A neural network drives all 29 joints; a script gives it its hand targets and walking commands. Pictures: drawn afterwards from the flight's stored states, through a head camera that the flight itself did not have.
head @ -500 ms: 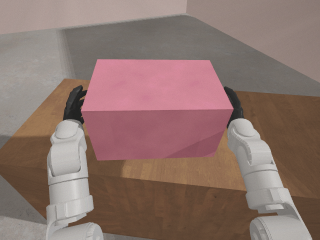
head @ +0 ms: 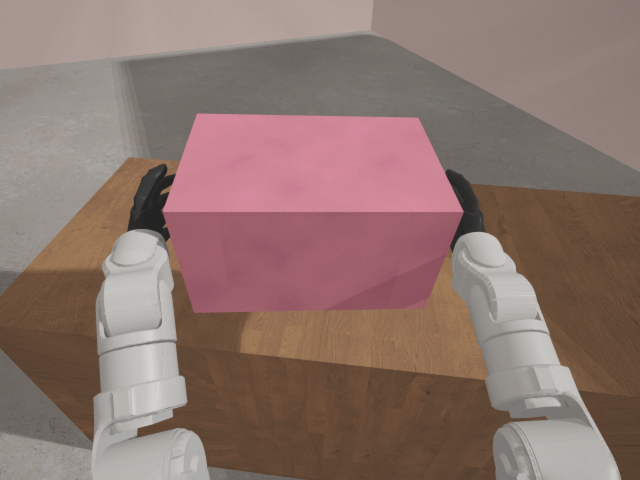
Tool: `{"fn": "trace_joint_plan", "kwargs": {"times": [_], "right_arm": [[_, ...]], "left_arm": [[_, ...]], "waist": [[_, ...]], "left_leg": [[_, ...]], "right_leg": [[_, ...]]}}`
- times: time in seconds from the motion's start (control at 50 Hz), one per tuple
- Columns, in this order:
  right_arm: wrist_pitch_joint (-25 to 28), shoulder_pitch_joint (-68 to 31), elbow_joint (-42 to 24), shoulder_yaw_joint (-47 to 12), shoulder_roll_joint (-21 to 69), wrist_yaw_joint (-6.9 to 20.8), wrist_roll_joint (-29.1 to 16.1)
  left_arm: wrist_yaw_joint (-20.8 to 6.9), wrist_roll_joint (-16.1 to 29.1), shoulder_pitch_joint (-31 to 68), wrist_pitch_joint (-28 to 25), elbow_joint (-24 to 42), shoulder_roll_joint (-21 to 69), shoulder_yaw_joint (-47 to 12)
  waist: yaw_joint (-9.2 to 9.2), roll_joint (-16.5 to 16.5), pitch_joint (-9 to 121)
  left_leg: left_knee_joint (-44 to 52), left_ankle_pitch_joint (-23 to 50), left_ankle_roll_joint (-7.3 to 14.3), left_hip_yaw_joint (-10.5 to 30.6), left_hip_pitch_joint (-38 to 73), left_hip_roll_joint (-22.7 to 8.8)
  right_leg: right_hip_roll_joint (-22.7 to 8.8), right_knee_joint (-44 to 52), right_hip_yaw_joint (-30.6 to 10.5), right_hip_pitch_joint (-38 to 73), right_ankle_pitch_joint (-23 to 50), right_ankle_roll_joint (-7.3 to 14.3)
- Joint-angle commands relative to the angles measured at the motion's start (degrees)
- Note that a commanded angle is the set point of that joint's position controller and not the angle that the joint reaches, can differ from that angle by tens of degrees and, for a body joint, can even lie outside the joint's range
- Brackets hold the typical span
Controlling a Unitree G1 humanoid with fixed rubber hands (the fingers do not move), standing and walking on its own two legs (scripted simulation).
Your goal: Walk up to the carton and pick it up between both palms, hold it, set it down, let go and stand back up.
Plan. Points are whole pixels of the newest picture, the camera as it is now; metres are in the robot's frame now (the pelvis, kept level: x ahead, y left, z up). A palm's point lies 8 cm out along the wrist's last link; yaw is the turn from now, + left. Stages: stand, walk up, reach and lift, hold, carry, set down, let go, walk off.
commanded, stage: hold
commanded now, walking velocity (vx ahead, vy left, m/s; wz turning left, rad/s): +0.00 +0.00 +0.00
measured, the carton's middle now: (310, 211) +0.40 +0.01 +0.17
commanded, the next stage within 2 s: none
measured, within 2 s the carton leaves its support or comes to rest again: neither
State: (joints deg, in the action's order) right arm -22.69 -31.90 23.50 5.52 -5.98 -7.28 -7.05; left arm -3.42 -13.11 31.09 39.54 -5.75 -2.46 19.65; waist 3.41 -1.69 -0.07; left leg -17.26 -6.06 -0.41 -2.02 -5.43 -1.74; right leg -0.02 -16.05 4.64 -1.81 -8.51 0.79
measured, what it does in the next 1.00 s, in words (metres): stands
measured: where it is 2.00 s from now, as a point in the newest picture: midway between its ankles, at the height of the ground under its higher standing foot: outside the picture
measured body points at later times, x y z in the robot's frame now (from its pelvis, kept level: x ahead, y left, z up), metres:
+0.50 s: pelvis +0.00 +0.00 +0.00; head -0.03 +0.02 +0.45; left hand +0.37 +0.20 +0.18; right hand +0.37 -0.18 +0.16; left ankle +0.04 +0.12 -0.75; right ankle +0.01 -0.11 -0.75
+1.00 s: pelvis +0.01 +0.01 +0.00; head -0.03 +0.03 +0.45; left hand +0.37 +0.21 +0.18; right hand +0.37 -0.17 +0.17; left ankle +0.04 +0.12 -0.75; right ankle +0.01 -0.11 -0.75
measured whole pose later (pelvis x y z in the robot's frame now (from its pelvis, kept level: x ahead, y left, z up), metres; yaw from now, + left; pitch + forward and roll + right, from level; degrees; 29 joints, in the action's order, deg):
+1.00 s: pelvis +0.01 +0.01 +0.00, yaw +0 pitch -6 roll -1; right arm -25.0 -31.0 19.8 5.3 -5.7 -7.7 -8.6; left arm -3.8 -12.9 29.0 41.8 -2.0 -2.7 19.1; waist 3.9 -2.6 0.0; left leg -17.5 -6.7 0.0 -2.0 -5.2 -1.2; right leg -0.5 -15.0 4.6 -0.9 -8.4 0.2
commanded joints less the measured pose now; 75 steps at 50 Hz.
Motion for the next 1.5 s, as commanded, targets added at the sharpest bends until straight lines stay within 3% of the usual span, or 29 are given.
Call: {"fn": "trace_joint_plan", "kwargs": {"times": [0.0,0.1,0.24,0.34,0.52,0.54,0.56,0.62,0.74,0.82,0.94,1.24,1.48], "right_arm": [[6.66,-46.21,-20.92,-20.26,24.94,9.59,-6.50],[6.44,-45.22,-21.71,-21.23,24.43,9.50,-7.47],[6.41,-46.57,-20.27,-19.38,24.55,10.23,-6.25],[6.83,-46.07,-21.28,-20.55,24.83,10.22,-6.85],[6.18,-44.64,-21.12,-21.04,24.58,9.30,-7.18],[6.15,-44.43,-21.34,-21.10,24.53,9.27,-7.31],[6.19,-47.19,-25.77,-23.70,27.02,8.08,-7.16],[5.60,-46.17,-25.45,-23.70,27.70,6.72,-8.14],[4.15,-43.01,-24.03,-21.34,24.17,7.80,-8.71],[3.29,-41.72,-22.14,-19.48,22.39,8.85,-8.18],[3.59,-42.37,-24.06,-19.26,22.33,9.60,-8.57],[3.39,-43.81,-24.90,-21.96,23.56,9.29,-9.39],[3.36,-42.50,-23.60,-20.61,24.46,8.44,-7.93]], "left_arm": [[-9.01,9.94,35.91,-3.74,10.95,22.10,-27.67],[-8.79,9.95,34.32,-3.53,11.92,21.74,-27.76],[-8.77,10.05,35.76,-3.10,10.50,22.33,-27.29],[-8.08,11.02,36.03,-3.79,12.57,22.97,-28.96],[-8.84,9.72,33.76,-3.17,11.95,21.77,-27.27],[-8.97,9.61,33.45,-3.10,11.85,21.78,-27.15],[-10.27,10.14,33.54,-3.19,9.37,19.00,-25.27],[-11.01,11.03,34.83,-4.44,11.00,19.60,-25.40],[-10.08,10.19,34.58,-3.59,12.38,20.40,-26.91],[-10.15,9.57,33.40,-1.86,12.63,20.20,-26.52],[-9.81,10.76,34.18,-1.87,15.12,20.38,-27.91],[-9.61,10.44,33.64,-1.86,14.55,19.55,-26.22],[-11.00,10.00,34.69,-2.38,13.15,19.31,-25.57]], "waist": [[0.31,3.46,27.11],[0.08,3.05,26.62],[0.02,3.04,24.87],[0.14,3.51,28.48],[0.11,3.02,26.28],[0.24,2.73,25.86],[-0.01,-2.58,27.82],[0.00,-0.47,27.81],[0.68,4.50,25.24],[1.51,4.61,22.90],[1.97,5.01,26.33],[-0.32,2.25,26.49],[1.19,2.92,25.38]], "left_leg": [[-0.66,9.96,-0.58,-0.22,13.80,3.07],[-1.25,12.49,-0.71,0.08,14.25,3.12],[0.35,7.01,-0.24,-0.03,12.85,2.71],[-1.21,11.30,-0.75,0.22,15.16,2.78],[-0.76,11.49,-0.62,-0.09,13.02,3.32],[-0.65,11.41,-0.54,0.05,12.92,3.34],[-0.65,9.88,1.64,-1.70,9.12,5.13],[0.49,8.19,0.81,-1.37,5.78,5.37],[-0.83,11.88,-1.86,-0.24,13.91,3.81],[0.06,10.11,-2.08,-0.19,13.87,3.22],[-0.92,12.60,-2.63,0.09,15.44,3.31],[-0.35,10.90,-0.90,-0.69,12.35,3.82],[-0.04,9.80,-1.10,-0.91,12.17,4.16]], "right_leg": [[2.24,2.15,0.12,0.30,9.44,-1.51],[2.35,2.01,-0.17,0.96,12.01,-1.48],[2.24,2.81,-0.10,-1.11,5.91,-1.03],[2.57,2.14,-0.14,-0.56,9.72,-1.07],[2.20,1.85,-0.61,2.02,12.65,-1.73],[2.17,2.03,-0.62,2.10,12.84,-1.72],[1.09,2.51,-2.29,7.61,15.76,-3.34],[1.03,0.45,-2.40,10.53,20.18,-3.93],[2.94,2.47,-0.19,0.53,10.27,-1.56],[2.88,3.25,0.04,-1.11,6.53,-1.09],[3.15,2.64,0.38,-0.23,9.41,-1.13],[2.56,2.38,-0.81,2.10,11.41,-1.79],[2.15,2.41,-0.72,3.15,12.17,-2.17]]}}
